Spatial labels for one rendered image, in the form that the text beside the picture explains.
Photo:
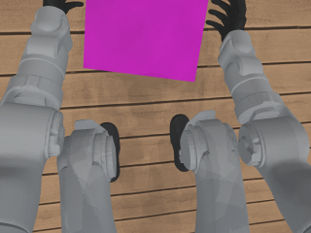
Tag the right robot forearm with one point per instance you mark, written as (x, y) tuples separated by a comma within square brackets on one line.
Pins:
[(248, 85)]

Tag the left robot upper arm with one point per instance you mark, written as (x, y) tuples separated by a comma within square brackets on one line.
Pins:
[(29, 136)]

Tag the right robot foot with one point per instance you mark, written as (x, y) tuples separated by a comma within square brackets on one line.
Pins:
[(176, 128)]

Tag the left robot hand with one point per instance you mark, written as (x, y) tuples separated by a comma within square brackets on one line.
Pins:
[(60, 4)]

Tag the right robot hand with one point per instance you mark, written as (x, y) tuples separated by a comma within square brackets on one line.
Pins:
[(235, 18)]

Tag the carton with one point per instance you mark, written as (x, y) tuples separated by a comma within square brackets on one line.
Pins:
[(153, 38)]

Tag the right robot shin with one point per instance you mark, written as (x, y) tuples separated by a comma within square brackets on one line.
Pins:
[(204, 115)]

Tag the left robot forearm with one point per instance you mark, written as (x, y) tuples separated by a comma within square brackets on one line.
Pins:
[(43, 64)]

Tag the right robot upper arm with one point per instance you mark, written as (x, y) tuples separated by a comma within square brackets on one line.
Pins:
[(278, 148)]

